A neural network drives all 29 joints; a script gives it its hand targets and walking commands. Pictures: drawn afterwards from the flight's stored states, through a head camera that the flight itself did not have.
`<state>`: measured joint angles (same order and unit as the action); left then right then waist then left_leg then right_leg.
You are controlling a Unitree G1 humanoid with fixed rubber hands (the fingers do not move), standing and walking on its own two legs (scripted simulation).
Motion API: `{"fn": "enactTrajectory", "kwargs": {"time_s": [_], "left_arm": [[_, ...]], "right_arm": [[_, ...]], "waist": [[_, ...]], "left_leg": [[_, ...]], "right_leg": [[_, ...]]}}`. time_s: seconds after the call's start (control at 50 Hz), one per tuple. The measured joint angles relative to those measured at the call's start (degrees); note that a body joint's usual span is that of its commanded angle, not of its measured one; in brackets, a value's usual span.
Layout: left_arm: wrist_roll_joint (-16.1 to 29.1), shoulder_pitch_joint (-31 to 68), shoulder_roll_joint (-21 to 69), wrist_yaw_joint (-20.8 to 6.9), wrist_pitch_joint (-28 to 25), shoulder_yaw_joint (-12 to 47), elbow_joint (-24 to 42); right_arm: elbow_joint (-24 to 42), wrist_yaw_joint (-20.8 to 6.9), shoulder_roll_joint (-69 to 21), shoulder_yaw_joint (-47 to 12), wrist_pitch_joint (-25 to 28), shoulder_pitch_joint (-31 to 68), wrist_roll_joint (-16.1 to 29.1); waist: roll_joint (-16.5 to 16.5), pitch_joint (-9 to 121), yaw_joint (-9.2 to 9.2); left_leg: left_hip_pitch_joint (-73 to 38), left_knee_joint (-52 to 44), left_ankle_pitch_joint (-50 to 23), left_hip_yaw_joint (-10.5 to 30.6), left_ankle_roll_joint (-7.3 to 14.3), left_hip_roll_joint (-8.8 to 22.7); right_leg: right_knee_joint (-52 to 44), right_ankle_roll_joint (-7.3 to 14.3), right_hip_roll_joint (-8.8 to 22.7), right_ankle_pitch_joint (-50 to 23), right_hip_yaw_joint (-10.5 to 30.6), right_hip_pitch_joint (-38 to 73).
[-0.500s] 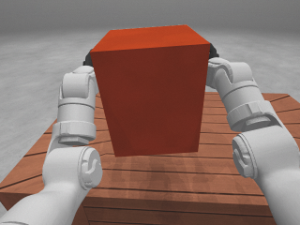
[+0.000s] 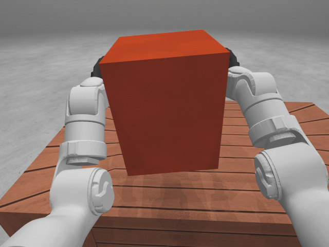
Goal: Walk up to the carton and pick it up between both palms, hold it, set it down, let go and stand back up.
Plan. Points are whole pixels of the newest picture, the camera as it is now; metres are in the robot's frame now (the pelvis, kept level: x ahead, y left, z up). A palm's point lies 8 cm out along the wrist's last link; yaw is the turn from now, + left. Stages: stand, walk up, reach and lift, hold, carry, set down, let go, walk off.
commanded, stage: hold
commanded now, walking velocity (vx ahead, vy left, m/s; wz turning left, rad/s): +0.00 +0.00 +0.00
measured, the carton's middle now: (166, 100) +0.35 -0.01 +0.28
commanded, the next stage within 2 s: set down in 1.28 s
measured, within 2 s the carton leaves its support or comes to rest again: neither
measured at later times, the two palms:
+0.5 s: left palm (97, 83) +0.37 +0.14 +0.31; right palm (228, 76) +0.36 -0.15 +0.33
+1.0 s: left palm (100, 85) +0.37 +0.14 +0.31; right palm (230, 77) +0.36 -0.15 +0.32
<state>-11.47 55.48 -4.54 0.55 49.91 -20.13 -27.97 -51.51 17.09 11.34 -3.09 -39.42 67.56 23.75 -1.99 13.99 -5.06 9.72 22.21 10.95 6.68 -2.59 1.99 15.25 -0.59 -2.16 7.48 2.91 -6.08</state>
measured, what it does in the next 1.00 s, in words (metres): stands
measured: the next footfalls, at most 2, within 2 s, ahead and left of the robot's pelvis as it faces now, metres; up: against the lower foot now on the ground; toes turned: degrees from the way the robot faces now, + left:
none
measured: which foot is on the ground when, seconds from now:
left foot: down 0.00-1.00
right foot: down 0.00-1.00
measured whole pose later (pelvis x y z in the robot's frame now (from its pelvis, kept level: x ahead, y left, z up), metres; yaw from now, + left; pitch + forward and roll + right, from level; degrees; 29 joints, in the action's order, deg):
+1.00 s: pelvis +0.00 +0.00 +0.00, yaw +0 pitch -1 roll -2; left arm -11.1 57.2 -5.2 0.6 48.9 -20.1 -30.9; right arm -53.5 16.9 11.4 -2.6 -39.2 68.9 23.2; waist -2.1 14.2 -5.0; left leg 10.4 22.1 10.6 6.9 -2.6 1.9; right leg 15.4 -0.5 -2.2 7.4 3.0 -6.7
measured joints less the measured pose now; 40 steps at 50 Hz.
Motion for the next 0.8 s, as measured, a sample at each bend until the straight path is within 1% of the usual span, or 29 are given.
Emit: {"fn": "enactTrajectory", "kwargs": {"time_s": [0.14,0.34,0.58,0.8], "left_arm": [[0.1,2.1,-0.3,0.0,-0.8,-0.8,-3.0],[0.7,4.6,-1.8,-0.2,-1.4,-0.8,-6.2],[0.6,1.4,-1.2,-0.2,-0.5,0.6,-2.3],[0.3,1.3,-0.6,0.0,-0.7,0.3,-2.2]], "right_arm": [[-2.0,-0.2,0.0,1.0,-0.1,1.7,-0.9],[-3.4,-0.1,-0.2,1.4,0.3,3.0,-1.5],[-1.3,0.0,0.0,-0.1,0.2,0.9,-0.1],[-2.1,-0.2,0.0,0.8,0.3,1.5,-0.4]], "waist": [[-0.5,0.3,0.7],[-0.1,0.2,0.65],[0.1,0.4,-0.03],[0.1,0.2,-0.02]], "left_leg": [[0.5,-0.2,-0.4,0.1,0.0,-0.1],[0.9,-0.5,-0.7,0.2,-0.1,-0.1],[0.3,0.2,0.1,0.2,0.2,-0.2],[0.4,0.3,0.0,0.3,0.2,-0.3]], "right_leg": [[0.5,0.0,0.1,0.0,0.0,-0.9],[0.4,0.1,0.0,-0.1,0.0,-1.2],[-0.2,-0.2,0.1,0.1,-0.1,0.0],[-0.1,-0.1,0.1,0.1,0.0,-0.1]]}}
